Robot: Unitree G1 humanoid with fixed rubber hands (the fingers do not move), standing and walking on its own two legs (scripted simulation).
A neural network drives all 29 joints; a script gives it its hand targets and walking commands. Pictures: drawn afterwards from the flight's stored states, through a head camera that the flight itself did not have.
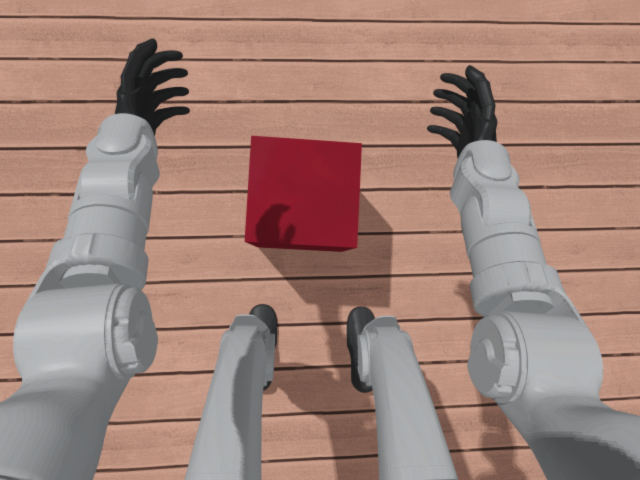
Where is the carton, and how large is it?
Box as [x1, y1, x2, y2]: [245, 136, 361, 251]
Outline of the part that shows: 251,136 245,241 259,247 342,251 356,247 361,143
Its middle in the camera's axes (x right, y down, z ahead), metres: -0.03 -0.09 +0.85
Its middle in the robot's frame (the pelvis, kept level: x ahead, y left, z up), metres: +0.47 +0.02 -0.51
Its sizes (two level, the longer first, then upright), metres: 0.210 0.200 0.250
